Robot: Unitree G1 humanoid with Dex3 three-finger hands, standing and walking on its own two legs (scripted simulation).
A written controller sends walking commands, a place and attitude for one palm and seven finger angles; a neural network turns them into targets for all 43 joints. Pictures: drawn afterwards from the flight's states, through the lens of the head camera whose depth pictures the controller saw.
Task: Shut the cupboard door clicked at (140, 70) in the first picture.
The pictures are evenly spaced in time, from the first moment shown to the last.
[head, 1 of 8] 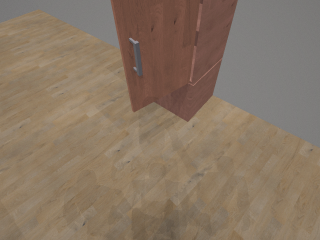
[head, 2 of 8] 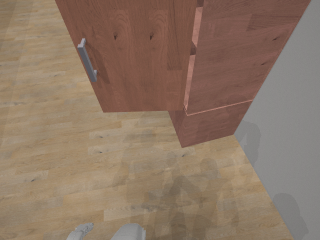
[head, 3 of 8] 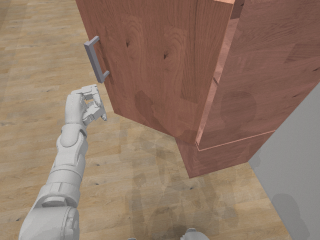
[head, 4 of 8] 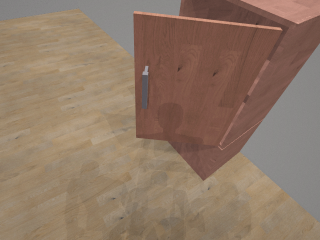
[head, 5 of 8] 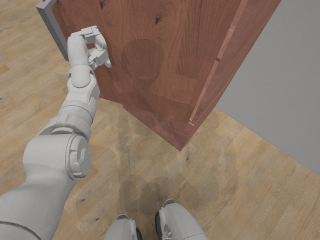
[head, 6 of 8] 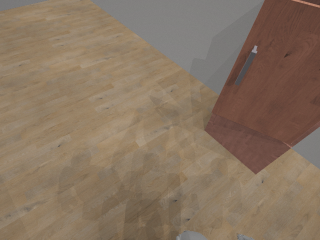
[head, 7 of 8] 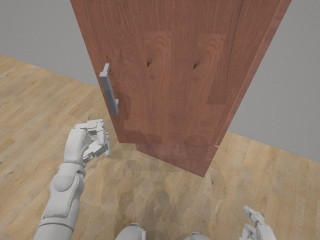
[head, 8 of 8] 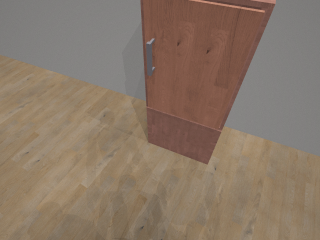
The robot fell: no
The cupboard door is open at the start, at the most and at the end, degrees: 76 76 0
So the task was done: yes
